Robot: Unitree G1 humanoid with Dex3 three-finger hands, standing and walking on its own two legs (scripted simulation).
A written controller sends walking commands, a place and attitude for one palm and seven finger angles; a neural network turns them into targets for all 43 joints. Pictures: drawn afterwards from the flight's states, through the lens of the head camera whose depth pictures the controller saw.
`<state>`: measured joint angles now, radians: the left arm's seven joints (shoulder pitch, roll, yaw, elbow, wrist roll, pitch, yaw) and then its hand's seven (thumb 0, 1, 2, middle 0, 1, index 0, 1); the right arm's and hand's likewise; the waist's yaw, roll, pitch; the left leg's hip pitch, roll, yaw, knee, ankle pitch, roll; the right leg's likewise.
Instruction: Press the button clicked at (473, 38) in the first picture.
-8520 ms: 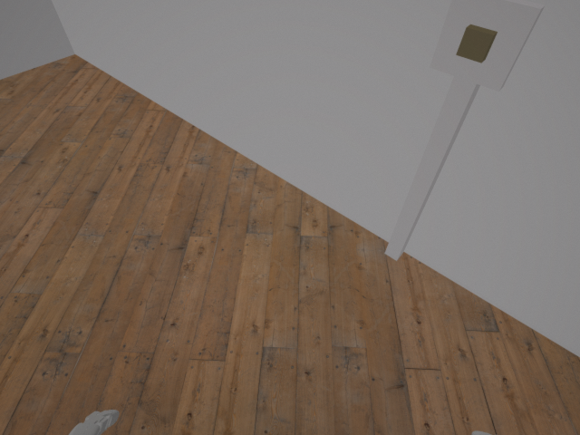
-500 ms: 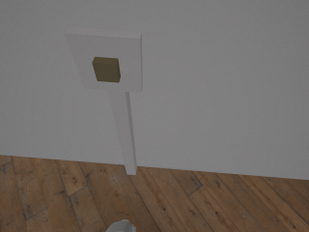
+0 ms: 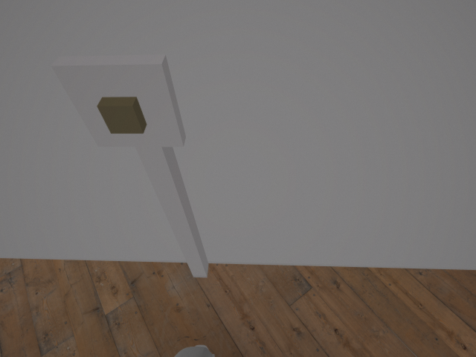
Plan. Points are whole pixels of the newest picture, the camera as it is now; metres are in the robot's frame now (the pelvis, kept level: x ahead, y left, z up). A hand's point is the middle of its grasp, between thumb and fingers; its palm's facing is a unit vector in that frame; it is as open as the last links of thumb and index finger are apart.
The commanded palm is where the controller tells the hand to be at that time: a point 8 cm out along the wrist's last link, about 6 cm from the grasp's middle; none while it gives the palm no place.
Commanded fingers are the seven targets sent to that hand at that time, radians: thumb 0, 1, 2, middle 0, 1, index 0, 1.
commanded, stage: come to a stop and stand still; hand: left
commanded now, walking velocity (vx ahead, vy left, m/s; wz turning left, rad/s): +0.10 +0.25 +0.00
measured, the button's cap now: (123, 114) +0.47 +0.24 +0.16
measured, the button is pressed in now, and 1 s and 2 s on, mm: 0 0 0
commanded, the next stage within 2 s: look again from close up in 0.76 s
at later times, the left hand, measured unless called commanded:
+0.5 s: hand out of the picture -0.04 +0.23 -0.17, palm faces +0.12 -0.97 -0.20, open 7.4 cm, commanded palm none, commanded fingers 0.00 0.90 0.90 -0.20 -0.30 -0.20 -0.30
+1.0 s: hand out of the picture -0.03 +0.22 -0.16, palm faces +0.02 -0.98 -0.19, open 7.3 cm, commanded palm none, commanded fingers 0.00 0.90 0.90 -0.20 -0.30 -0.20 -0.30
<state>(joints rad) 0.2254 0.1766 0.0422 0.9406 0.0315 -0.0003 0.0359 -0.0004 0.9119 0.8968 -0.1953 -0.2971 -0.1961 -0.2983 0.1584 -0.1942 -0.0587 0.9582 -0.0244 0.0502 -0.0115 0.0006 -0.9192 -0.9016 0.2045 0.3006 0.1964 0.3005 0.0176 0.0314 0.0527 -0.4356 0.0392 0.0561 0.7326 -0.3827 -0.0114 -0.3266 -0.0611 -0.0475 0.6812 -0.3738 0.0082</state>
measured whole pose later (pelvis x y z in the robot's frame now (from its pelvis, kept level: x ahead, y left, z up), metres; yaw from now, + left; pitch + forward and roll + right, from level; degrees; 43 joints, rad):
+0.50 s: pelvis -0.01 +0.04 +0.02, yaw +2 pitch +0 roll +0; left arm 0.32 0.21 0.05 1.06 0.02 0.05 0.03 0.01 0.91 0.90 -0.20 -0.30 -0.20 -0.30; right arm 0.24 -0.14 -0.02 1.00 -0.02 0.01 -0.03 0.01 -0.92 -0.90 0.20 0.30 0.19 0.30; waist 0.03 -0.07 0.01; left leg -0.22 0.00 0.08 0.51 -0.29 0.04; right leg -0.35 -0.08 -0.04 0.76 -0.46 0.01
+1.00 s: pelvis -0.03 +0.05 +0.02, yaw +2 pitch -1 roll +0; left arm 0.29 0.15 -0.02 1.09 0.01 -0.03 0.05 0.01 0.92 0.90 -0.20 -0.30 -0.20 -0.30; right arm 0.29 -0.16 0.01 1.06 -0.02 0.00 -0.01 0.01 -0.92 -0.90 0.20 0.30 0.19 0.30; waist -0.02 0.01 0.04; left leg -0.23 0.00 0.09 0.51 -0.27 0.05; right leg -0.21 -0.01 -0.06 0.50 -0.27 -0.01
